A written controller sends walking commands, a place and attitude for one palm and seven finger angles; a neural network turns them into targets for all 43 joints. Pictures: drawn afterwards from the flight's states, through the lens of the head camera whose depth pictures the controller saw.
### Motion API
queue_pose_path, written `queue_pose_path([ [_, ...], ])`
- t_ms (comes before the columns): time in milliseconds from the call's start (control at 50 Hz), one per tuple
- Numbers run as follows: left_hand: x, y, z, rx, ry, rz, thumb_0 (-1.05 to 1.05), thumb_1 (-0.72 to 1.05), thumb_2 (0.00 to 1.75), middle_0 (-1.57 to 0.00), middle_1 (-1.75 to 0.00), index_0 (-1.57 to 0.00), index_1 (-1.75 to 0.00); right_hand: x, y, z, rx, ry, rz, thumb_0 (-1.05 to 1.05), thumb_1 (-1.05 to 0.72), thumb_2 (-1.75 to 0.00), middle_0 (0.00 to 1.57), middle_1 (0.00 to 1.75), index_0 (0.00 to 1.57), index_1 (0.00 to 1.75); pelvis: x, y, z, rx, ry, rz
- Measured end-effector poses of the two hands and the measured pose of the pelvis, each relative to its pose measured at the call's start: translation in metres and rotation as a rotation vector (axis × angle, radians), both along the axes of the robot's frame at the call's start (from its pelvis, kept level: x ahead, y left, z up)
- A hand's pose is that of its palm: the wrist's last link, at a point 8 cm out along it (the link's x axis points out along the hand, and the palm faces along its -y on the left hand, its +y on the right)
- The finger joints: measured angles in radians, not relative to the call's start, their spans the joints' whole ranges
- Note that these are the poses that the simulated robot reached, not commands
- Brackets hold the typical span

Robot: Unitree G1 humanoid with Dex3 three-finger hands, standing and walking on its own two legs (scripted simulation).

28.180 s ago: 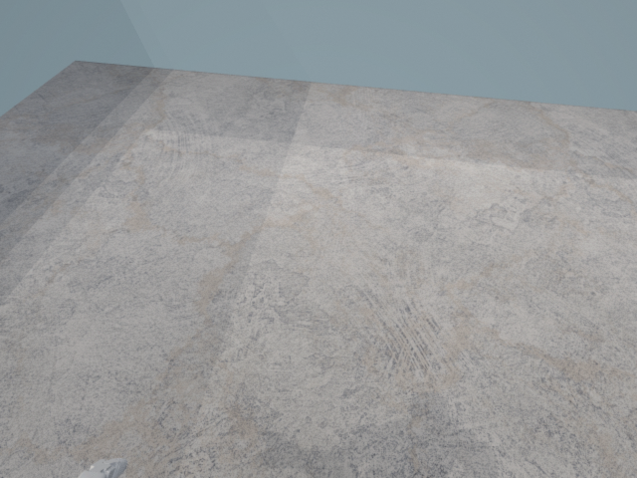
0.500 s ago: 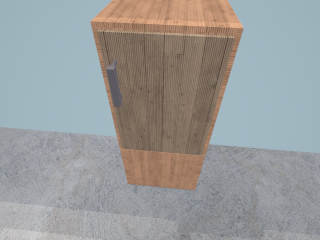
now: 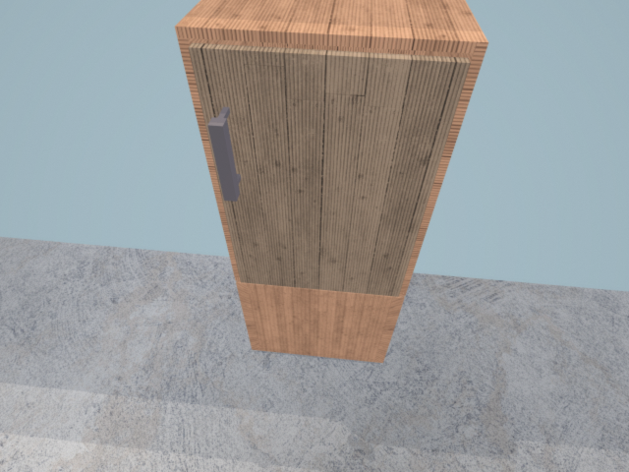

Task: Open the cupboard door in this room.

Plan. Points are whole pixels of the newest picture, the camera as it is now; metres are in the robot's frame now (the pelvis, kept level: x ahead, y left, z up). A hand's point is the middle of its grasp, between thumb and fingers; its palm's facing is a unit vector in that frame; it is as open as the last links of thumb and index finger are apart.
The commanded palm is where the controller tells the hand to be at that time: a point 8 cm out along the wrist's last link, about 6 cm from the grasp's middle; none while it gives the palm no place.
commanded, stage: come to a stop and stand still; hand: left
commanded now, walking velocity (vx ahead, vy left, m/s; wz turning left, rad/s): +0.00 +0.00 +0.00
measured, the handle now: (228, 155) +0.60 +0.18 +0.08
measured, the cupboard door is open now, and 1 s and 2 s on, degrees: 0 0 0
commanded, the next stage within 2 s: look again from close up in 0.80 s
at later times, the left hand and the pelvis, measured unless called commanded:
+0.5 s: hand out of the picture +0.07 +0.21 -0.16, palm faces -0.02 -0.96 -0.29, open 7.4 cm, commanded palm none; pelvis -0.01 -0.01 +0.00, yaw +0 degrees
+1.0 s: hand out of the picture +0.04 +0.23 -0.16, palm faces -0.02 -0.96 -0.28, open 7.4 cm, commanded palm none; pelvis +0.00 +0.00 +0.00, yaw +0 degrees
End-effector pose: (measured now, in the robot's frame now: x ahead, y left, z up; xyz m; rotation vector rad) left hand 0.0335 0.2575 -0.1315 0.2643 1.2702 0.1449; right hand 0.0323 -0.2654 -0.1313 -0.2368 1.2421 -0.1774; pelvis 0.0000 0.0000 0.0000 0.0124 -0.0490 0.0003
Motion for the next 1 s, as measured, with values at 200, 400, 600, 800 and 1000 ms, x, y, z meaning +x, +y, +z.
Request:
queue_pose_path([
  [200, 0.017, -0.003, 0.004, 0.009, -0.092, 0.004, 0.01, 0.91, 0.9, -0.2, -0.3, -0.2, -0.3, 0.021, 0.0, -0.002, 0.013, -0.103, 0.003, 0.01, -0.9, -0.9, 0.2, 0.3, 0.2, 0.3, 0.003, -0.005, -0.005, -0.005, -0.013, -0.006],
  [400, 0.028, -0.003, 0.009, 0.012, -0.132, -0.012, 0.01, 0.91, 0.9, -0.2, -0.3, -0.2, -0.3, 0.022, -0.013, 0.006, -0.008, -0.101, 0.013, 0.01, -0.9, -0.9, 0.2, 0.3, 0.2, 0.3, -0.003, -0.009, -0.001, -0.006, -0.017, -0.007],
  [600, 0.018, 0.006, 0.008, 0.022, -0.09, -0.009, 0.01, 0.91, 0.9, -0.2, -0.3, -0.2, -0.3, 0.001, -0.023, 0.01, -0.037, -0.027, 0.001, 0.01, -0.9, -0.9, 0.2, 0.3, 0.2, 0.3, -0.007, -0.008, 0.002, -0.008, -0.013, -0.004],
  [800, 0.004, 0.014, 0.004, 0.022, -0.029, 0.006, 0.01, 0.91, 0.9, -0.2, -0.3, -0.2, -0.3, -0.013, -0.017, 0.009, -0.035, 0.037, -0.007, 0.01, -0.9, -0.9, 0.2, 0.3, 0.2, 0.3, -0.007, -0.002, 0.003, -0.011, -0.008, 0.001],
  [1000, -0.001, 0.015, 0.001, 0.009, 0.002, 0.018, 0.01, 0.91, 0.9, -0.2, -0.3, -0.2, -0.3, -0.002, -0.002, 0.008, -0.018, 0.04, 0.002, 0.01, -0.9, -0.9, 0.2, 0.3, 0.2, 0.3, -0.003, 0.004, 0.004, -0.011, -0.003, 0.004],
])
